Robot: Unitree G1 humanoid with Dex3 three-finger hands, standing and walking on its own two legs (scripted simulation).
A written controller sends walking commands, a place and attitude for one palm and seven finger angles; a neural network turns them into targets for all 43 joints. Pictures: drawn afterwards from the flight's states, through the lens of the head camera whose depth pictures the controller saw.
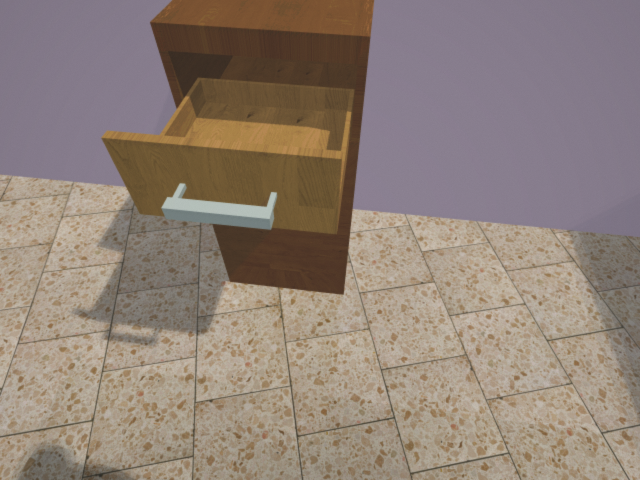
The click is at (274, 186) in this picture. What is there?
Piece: drawer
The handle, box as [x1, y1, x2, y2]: [161, 183, 276, 229]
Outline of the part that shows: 161,208 165,217 171,219 270,229 273,220 272,210 276,199 276,193 271,192 266,207 183,199 181,196 186,187 185,184 180,183 173,196 167,197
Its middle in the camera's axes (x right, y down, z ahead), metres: -0.17 -0.06 +0.65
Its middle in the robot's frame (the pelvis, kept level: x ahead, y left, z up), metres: +0.53 +0.20 +0.01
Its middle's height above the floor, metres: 0.79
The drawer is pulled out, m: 0.30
